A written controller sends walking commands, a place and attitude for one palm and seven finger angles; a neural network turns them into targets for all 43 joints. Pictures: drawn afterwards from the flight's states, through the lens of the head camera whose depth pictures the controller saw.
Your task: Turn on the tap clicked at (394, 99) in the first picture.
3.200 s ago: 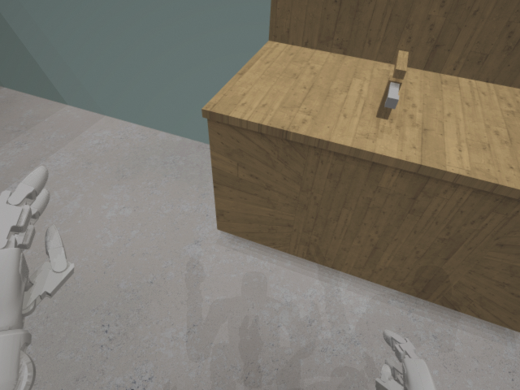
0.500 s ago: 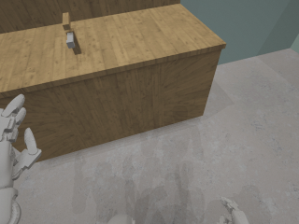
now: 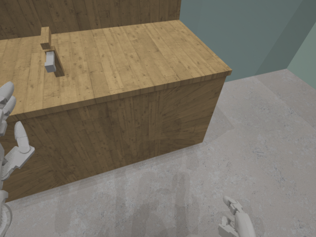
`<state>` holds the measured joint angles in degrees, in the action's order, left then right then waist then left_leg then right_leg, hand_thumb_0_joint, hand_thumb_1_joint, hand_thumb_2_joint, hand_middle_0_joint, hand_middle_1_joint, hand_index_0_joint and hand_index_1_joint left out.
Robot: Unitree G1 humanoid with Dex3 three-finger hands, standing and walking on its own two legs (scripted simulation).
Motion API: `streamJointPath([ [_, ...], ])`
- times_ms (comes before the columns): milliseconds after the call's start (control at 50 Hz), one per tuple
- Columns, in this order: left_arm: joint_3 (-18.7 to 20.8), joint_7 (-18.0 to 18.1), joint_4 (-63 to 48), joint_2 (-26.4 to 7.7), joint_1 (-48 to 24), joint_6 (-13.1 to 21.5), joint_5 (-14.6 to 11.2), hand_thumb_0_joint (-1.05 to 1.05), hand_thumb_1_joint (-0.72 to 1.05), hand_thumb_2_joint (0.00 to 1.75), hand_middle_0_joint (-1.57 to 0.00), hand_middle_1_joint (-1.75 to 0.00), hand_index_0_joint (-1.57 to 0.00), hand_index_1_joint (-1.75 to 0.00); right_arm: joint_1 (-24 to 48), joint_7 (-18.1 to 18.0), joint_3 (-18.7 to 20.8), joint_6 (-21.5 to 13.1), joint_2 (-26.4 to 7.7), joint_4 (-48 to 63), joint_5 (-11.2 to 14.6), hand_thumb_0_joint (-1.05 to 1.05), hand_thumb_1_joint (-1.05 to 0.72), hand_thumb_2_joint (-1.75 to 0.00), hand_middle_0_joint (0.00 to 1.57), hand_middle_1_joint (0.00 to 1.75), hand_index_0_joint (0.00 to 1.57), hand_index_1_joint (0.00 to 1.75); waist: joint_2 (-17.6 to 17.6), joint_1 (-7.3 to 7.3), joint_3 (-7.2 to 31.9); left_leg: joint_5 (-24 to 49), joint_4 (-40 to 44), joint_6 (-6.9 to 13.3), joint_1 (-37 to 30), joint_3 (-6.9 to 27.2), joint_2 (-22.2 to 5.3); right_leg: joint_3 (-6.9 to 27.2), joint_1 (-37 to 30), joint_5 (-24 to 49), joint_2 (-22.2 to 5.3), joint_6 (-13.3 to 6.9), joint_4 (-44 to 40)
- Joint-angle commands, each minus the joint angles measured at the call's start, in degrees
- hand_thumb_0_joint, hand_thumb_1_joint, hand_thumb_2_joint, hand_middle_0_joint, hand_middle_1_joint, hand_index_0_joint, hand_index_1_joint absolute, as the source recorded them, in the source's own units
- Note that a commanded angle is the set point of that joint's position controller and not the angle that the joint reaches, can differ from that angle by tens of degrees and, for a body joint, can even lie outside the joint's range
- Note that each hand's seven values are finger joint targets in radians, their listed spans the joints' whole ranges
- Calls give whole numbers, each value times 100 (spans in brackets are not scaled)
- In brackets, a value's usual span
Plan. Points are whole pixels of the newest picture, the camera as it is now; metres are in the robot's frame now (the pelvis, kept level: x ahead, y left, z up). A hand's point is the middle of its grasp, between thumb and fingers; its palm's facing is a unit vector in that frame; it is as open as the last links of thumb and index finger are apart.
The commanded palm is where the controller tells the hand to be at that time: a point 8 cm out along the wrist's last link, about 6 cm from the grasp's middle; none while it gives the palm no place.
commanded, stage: take the last steps up to it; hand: left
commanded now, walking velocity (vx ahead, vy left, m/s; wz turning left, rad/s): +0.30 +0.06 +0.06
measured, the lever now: (50, 66) +0.64 +0.41 +0.07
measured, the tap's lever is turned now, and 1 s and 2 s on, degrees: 0 0 0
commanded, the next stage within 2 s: come to a stop and stand still in 0.70 s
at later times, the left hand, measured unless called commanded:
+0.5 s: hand (60, 101) +0.34 +0.23 +0.19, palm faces +0.42 -0.82 -0.39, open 7.4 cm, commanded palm +0.29 +0.28 +0.18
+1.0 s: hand (75, 82) +0.43 +0.23 +0.18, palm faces +0.42 -0.78 -0.47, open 7.4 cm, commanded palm +0.36 +0.27 +0.18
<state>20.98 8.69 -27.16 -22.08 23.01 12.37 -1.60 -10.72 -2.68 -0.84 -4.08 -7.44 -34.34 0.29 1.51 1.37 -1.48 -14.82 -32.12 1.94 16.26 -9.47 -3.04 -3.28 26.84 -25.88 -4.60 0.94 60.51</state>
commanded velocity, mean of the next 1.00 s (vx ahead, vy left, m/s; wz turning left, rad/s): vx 0.13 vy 0.07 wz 0.02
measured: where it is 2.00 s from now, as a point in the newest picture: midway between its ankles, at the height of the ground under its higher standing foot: outside the picture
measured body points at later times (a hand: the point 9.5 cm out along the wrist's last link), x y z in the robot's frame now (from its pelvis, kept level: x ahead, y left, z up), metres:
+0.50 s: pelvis +0.14 +0.00 -0.01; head +0.16 +0.01 +0.44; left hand +0.32 +0.27 +0.21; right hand +0.31 -0.27 -0.07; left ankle +0.19 +0.12 -0.73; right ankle +0.09 -0.14 -0.72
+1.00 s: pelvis +0.22 -0.02 +0.01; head +0.25 -0.04 +0.46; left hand +0.40 +0.27 +0.20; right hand +0.38 -0.25 -0.10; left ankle +0.22 +0.12 -0.68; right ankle +0.22 -0.10 -0.73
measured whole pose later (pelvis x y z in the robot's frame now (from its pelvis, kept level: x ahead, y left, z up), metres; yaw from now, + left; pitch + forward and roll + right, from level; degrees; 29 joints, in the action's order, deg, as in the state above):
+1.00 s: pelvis +0.22 -0.02 +0.01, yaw +3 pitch -1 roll +2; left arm 20.5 8.9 -26.6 -20.2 27.1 12.4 -1.1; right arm -10.2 -3.7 -0.1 -2.0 -12.7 -36.0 0.0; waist -0.4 1.0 -4.4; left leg -22.5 -50.5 -2.2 23.6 -3.7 -1.9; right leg -8.1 13.7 -16.0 -3.7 -2.6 30.4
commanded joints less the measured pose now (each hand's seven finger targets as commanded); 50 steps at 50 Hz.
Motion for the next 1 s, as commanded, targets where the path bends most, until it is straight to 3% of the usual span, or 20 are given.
streamJointPath([
  [0,671,100,-1480,-749,274,496,14,0,90,90,-20,-30,-20,-30,291,-52,361,-412,-1019,693,6,0,-90,-90,20,30,20,30,-1682,-138,398,-176,1689,738,455,957,-1226,-435,-717,590,-24,93,-1285],
  [100,479,106,-845,-564,-152,405,67,0,90,90,-20,-30,-20,-30,257,-157,369,-409,-998,598,34,0,-90,-90,20,30,20,30,-846,-151,534,-988,456,322,560,581,-890,-798,-1844,873,263,118,-2953],
  [120,536,115,-701,-679,-259,397,107,0,90,90,-20,-30,-20,-30,214,-167,368,-386,-948,550,31,0,-90,-90,20,30,20,30,-221,-161,580,-1128,-477,203,743,385,-628,-173,-2021,615,-90,-73,-3491],
  [140,604,129,-633,-864,-368,379,161,0,90,90,-20,-30,-20,-30,223,-160,362,-331,-816,581,30,0,-90,-90,20,30,20,30,1256,-153,634,-1498,-2062,-18,1688,63,-43,1947,-2428,304,-1222,-634,-4151],
  [160,683,155,-608,-1005,-479,321,120,0,90,90,-20,-30,-20,-30,495,-150,343,-362,-896,649,11,0,-90,-90,20,30,20,30,1835,-295,502,-1828,-3327,-141,2521,490,140,3417,-2679,656,-2164,-1192,-4633],
  [200,552,101,-689,-938,-846,378,107,0,90,90,-20,-30,-20,-30,418,-101,383,-385,-1000,501,3,0,-90,-90,20,30,20,30,1278,-160,334,-1223,-4020,-229,2603,1121,-171,3174,-2415,629,-2153,-1310,-4674],
  [300,616,139,-1387,-919,-468,613,164,0,90,90,-20,-30,-20,-30,601,-96,284,-199,-875,563,-25,0,-90,-90,20,30,20,30,677,-147,585,-725,-1855,-212,1299,629,-338,465,-2130,3365,-1417,-915,-3921],
  [360,747,222,-1719,-895,1,595,108,0,90,90,-20,-30,-20,-30,528,-83,353,-239,-840,747,-74,0,-90,-90,20,30,20,30,688,-268,793,-244,-560,-195,668,45,9,306,-2412,3589,-1189,-868,-3684],
  [420,795,290,-2022,-892,117,594,49,0,90,90,-20,-30,-20,-30,265,-150,469,-246,-931,853,-55,0,-90,-90,20,30,20,30,-250,-81,1148,886,677,-208,-717,-86,189,-47,-2077,3028,-729,-485,-2529],
  [440,823,293,-2042,-885,111,624,28,0,90,90,-20,-30,-20,-30,194,-178,534,-230,-1056,874,-25,0,-90,-90,20,30,20,30,-1153,-20,1269,1216,842,55,-1460,649,-339,-243,-1334,2376,-395,-251,-1533],
  [460,848,295,-2043,-882,133,673,-3,0,90,90,-20,-30,-20,-30,175,-156,572,-213,-1165,903,-3,0,-90,-90,20,30,20,30,-2243,-52,1315,2477,889,702,-2136,2343,-1534,-453,24,-214,165,-10,-417],
  [500,929,225,-1211,-1038,243,629,49,0,90,90,-20,-30,-20,-30,257,-119,458,-201,-1045,825,-62,0,-90,-90,20,30,20,30,-1783,-30,794,2274,1327,1233,-1485,3177,-2125,99,755,-1100,127,-72,823],
  [580,623,82,-1419,-713,-40,553,10,0,90,90,-20,-30,-20,-30,222,-56,469,-253,-1060,723,68,0,-90,-90,20,30,20,30,-1524,-126,600,1751,1109,864,-887,1386,-1392,-173,330,-93,-15,25,-525],
  [720,598,104,-1319,-833,112,273,41,0,90,90,-20,-30,-20,-30,331,-129,292,-271,-1005,765,38,0,-90,-90,20,30,20,30,-947,-174,834,698,311,346,-47,826,-1058,-552,-1759,1094,277,33,-3304],
  [740,639,112,-1249,-907,-12,253,84,0,90,90,-20,-30,-20,-30,312,-141,291,-230,-926,728,27,0,-90,-90,20,30,20,30,-173,-144,893,168,-493,188,304,581,-762,72,-2121,1326,-169,-137,-3729],
  [760,786,137,-1157,-1124,-38,212,110,0,90,90,-20,-30,-20,-30,335,-141,281,-181,-796,786,13,0,-90,-90,20,30,20,30,1294,-121,926,-895,-1850,-89,1267,147,-60,1989,-2533,1824,-1291,-631,-4170],
  [780,866,155,-1109,-1174,-100,157,45,0,90,90,-20,-30,-20,-30,530,-114,217,-207,-841,857,-21,0,-90,-90,20,30,20,30,1453,-197,780,-1740,-2833,-225,1894,559,210,2899,-2539,2477,-2023,-1074,-4408],
  [820,751,88,-998,-1028,-259,215,-34,0,90,90,-20,-30,-20,-30,431,-55,284,-252,-945,692,13,0,-90,-90,20,30,20,30,973,-93,476,-1136,-3461,-366,1772,1099,-36,2325,-2084,3143,-1927,-1023,-4349],
  [880,758,137,-1043,-949,16,346,17,0,90,90,-20,-30,-20,-30,565,-91,113,-119,-756,629,-18,0,-90,-90,20,30,20,30,350,-72,743,-940,-2648,-442,1424,874,-65,807,-2442,5390,-1450,-838,-3643],
  [980,746,225,-1209,-852,508,343,22,0,90,90,-20,-30,-20,-30,595,-196,163,-100,-785,904,-44,0,-90,-90,20,30,20,30,711,-237,950,-527,-881,-388,731,395,161,433,-2696,5871,-1206,-729,-3440],
])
